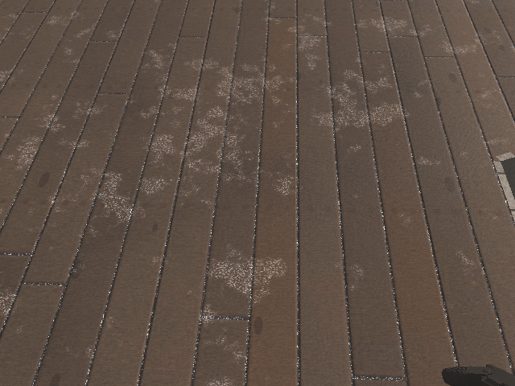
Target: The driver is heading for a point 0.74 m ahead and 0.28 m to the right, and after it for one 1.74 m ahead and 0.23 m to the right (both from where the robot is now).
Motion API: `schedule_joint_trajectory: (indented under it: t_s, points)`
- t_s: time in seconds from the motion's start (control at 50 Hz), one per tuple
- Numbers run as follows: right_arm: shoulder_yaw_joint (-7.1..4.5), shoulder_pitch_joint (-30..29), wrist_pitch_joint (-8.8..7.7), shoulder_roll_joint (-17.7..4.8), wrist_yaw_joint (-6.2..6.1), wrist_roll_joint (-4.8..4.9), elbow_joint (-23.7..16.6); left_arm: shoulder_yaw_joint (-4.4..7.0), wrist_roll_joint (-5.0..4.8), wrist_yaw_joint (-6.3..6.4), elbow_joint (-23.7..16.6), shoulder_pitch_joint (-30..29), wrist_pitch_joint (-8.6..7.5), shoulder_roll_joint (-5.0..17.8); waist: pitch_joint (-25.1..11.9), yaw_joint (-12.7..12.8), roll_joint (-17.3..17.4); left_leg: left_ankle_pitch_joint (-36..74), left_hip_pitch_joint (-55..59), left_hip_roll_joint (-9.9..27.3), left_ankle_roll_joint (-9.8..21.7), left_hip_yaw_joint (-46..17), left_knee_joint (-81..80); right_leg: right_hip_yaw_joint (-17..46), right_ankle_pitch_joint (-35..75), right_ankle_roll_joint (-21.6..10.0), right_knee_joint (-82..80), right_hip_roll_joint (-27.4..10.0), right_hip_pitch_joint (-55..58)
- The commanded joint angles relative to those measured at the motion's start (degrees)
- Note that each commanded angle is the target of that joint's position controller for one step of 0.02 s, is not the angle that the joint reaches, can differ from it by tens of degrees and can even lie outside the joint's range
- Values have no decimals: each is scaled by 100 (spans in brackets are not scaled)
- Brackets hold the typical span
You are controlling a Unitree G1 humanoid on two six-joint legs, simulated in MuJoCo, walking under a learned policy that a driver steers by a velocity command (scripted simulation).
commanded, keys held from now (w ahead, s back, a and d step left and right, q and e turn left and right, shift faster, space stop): w+e+shift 0.64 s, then q+shift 0.36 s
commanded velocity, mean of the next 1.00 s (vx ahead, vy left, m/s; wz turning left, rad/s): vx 0.81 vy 0.00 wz -0.55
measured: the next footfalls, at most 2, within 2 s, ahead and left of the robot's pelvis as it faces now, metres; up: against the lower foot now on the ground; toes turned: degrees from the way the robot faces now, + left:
right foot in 0.34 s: +0.45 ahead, -0.14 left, +0.00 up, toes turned -22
left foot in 0.78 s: +0.90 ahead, -0.25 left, +0.00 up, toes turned -39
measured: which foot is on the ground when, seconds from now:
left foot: down 0.00-0.34, up 0.36-0.76, down 0.78-1.00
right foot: up 0.00-0.32, down 0.34-0.78, up 0.80-1.00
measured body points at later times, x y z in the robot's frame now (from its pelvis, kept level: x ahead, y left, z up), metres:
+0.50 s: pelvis +0.40 -0.12 -0.02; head +0.44 -0.13 +0.43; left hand +0.59 +0.12 -0.14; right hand +0.44 -0.40 -0.11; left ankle +0.39 +0.07 -0.61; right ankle +0.41 -0.13 -0.73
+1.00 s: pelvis +0.78 -0.26 +0.01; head +0.82 -0.30 +0.45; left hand +1.10 -0.18 -0.07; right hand +0.65 -0.50 -0.13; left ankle +0.87 -0.22 -0.73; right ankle +0.72 -0.39 -0.67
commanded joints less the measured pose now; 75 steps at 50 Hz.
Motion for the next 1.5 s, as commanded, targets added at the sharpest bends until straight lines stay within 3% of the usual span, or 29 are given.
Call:
schedule_joint_trajectory:
  t_s: [0.02, 0.22, 0.28, 0.32, 0.34, 0.36, 0.38, 0.4, 0.44, 0.54, 0.64, 0.74, 0.76, 0.78, 0.8, 0.82, 0.84, 0.9, 1.0, 1.02, 1.1, 1.16, 1.18, 1.2, 1.22, 1.24, 1.28, 1.34, 1.5]
  points:
    - [-302, 1216, -25, -678, -101, 27, 160, 72, 71, -88, -850, -1243, -75, 521, -86, -926, 455, -1251, 2531, 1886, 608, -2146, -1834, -79, 495, -128, 1359, -412, -3111]
    - [-292, 1192, -325, -640, -112, 194, 996, -198, 159, -477, -1645, -2886, 180, 249, 1157, -421, 263, 2932, 1351, 1246, 312, 1193, -2875, -1137, 2040, -291, -475, -463, -2531]
    - [-388, 1463, -289, -1169, -195, 210, 1088, -199, 56, -422, -1509, -2495, 197, 327, 368, -189, 500, 7782, 2012, 1291, 185, 1489, -1608, -1785, 1796, -657, -799, 372, -1071]
    - [-532, 1064, -81, -1645, -206, 120, 960, -15, 88, -296, -1093, -585, 136, 769, -601, 885, 774, 8574, 1864, 1630, 282, 1265, 1039, -1489, 1093, -950, -985, 670, 787]
    - [-510, 970, -30, -1502, -170, 116, 951, 191, 124, -147, -715, 434, 136, 1163, -1111, 1269, 404, 6853, 1065, 1366, 177, 1254, 2804, -1036, 1119, -1044, -1541, 730, 2358]
    - [-273, 1015, -33, -555, -39, 31, 882, 308, 84, 6, -628, 5, 183, 1574, -584, 575, -928, -166, -678, 371, 68, 1092, 4970, 150, 768, -1165, -1674, -73, 2903]
    - [-224, 1251, -126, -573, -18, 223, 207, 467, 159, 37, -918, -336, 296, 2220, -1576, 88, -2023, -1188, -2590, -317, -164, 200, 6624, 3400, 429, -2229, -2897, -1120, 4240]
    - [-231, 697, -245, -932, -47, 140, 123, 464, 95, 63, -1044, -359, 311, 2005, -1539, 296, -602, -448, -2928, 67, -52, -531, 6441, 3822, 89, -2028, -3655, -1171, 4072]
    - [-154, 562, -314, -807, -93, 96, 177, 354, 73, 120, -879, -668, 212, 1561, -113, -284, 416, -87, -2664, 499, -61, -505, 5457, 3126, 743, -1567, -4071, -918, 2227]
    - [-30, 226, 166, -519, -55, -65, -116, 137, 23, 160, -921, -930, -135, 1115, 561, -824, 351, -450, -1945, 859, -434, -268, 3866, 1953, 1935, -1589, -4362, -126, -266]
    - [92, -850, 20, -372, 3, 100, -456, 168, -62, 112, -766, -498, -162, 1196, 514, -301, 63, 2064, -1065, 376, -287, 82, 1442, 1497, 4369, -1132, -4259, 270, -88]
    - [-59, 366, -215, -719, -133, 148, 146, 154, 4, 293, -414, -151, -196, 1259, -48, -488, -494, 2654, 279, -255, 284, 135, -197, 1369, 7374, -264, -2728, -116, 1849]
    - [-163, 1306, -268, -960, -171, 191, 509, 214, 52, 339, -539, -671, -164, 1394, -322, -1148, -406, 3149, 994, -162, 311, 152, -783, 1131, 7150, -116, -1701, 19, 2021]
    - [-282, 2181, -376, -1322, -147, 488, 688, 7, 135, 313, -709, -1230, -78, 730, -1129, -1594, 162, 4758, 2162, 544, 511, -328, -799, 860, 4434, 258, 714, 385, 1758]
    - [-125, 2439, -451, -1122, -17, 261, 1025, -161, 262, 305, -661, -218, -61, 17, -1753, -810, 2046, 8536, 4201, 1660, 1372, -2161, 354, 972, -1840, 670, 2840, 1530, -339]
    - [-112, 2500, -474, -758, 131, 175, 1028, -214, -22, 228, -527, 511, -89, 258, -2438, -785, 1684, 8557, 4954, 2165, 1997, -3355, 255, 1553, -1818, 656, 3398, 1425, -1184]
    - [-227, 1828, -470, -796, 156, 345, 855, -155, -187, 194, -632, 50, -58, 653, -2117, -754, 1120, 6512, 4622, 2249, 2218, -3526, -67, 1282, -1308, 712, 3258, 868, -1738]
    - [-251, 1066, -325, -907, 154, 553, 653, -121, 126, 268, -1399, -2155, 72, 858, -161, -755, -464, 4898, 1417, 1181, 1674, -2877, -1241, 178, -333, 769, 2080, 464, -1336]
    - [-364, 911, -117, -1105, -6, 491, 702, -352, 156, 388, -1763, -2202, 158, 147, -497, -376, -17, 5092, 332, 586, 1409, -2139, -1372, -12, 279, 977, -709, 562, -236]
    - [-466, 819, -84, -1418, -42, 503, 627, -346, 61, 386, -1784, -2053, 178, 189, -665, -259, 471, 5069, 407, 845, 1535, -2415, -1249, 147, 472, 998, -950, 513, -200]
    - [-518, 930, 230, -1198, -189, 728, 613, -235, -9, 421, -2090, -2747, 184, 378, -599, -489, 461, 3036, 419, 353, 958, -2646, -863, 303, 1336, 994, -2018, 694, -93]
    - [-545, 434, 485, -997, -348, 573, 315, -169, -31, 304, -2022, -2492, 7, 324, -464, -286, 763, 1527, 13, 9, 612, -2970, -423, 376, 2083, 826, -3155, 587, 677]
    - [-478, 438, 517, -714, -349, 536, 245, -116, -22, 295, -1903, -2180, -31, 382, -486, -211, 544, 435, -423, -253, 392, -2771, 180, 516, 2546, 584, -3563, 105, 1298]
    - [-371, 999, 508, -258, -319, 455, 283, -59, 82, 361, -1920, -1930, -17, 666, -937, -440, -595, -1892, -1200, -833, 83, -1918, 1788, 1758, 3591, -62, -3390, -1346, 2313]
    - [-382, 1774, 479, -453, -239, 448, 213, -82, 347, 361, -2036, -2082, 47, 714, -1185, -858, -1436, -2706, -1706, -972, -143, -1412, 2645, 3283, 4011, -973, -3618, -2486, 2316]
    - [-535, 1643, 453, -1022, -198, 484, 294, -64, 323, 369, -2078, -2417, 79, 591, -814, -874, -1278, -2152, -1974, -379, -456, -1052, 3576, 3336, 3362, -1322, -3801, -2531, 1871]
    - [-691, 1287, 618, -1315, -263, 562, 500, -161, 230, 363, -2128, -2721, 125, 183, -276, -747, -433, -1330, -1983, -52, -697, -910, 4182, 1786, 2611, -863, -3720, -1646, 1171]
    - [-581, 905, 713, -909, -259, 547, 248, -151, 222, 400, -1965, -2768, 172, 297, -107, -720, -617, -783, -1787, 115, -806, -500, 4492, 698, 2926, -809, -3968, -1251, 527]
    - [-394, 160, 666, -641, -2, 502, -244, 140, 96, 374, -1623, -2393, 241, 916, -595, -466, -806, -315, -928, 575, -430, -123, 2204, -277, 2838, -823, -3830, -1636, 900]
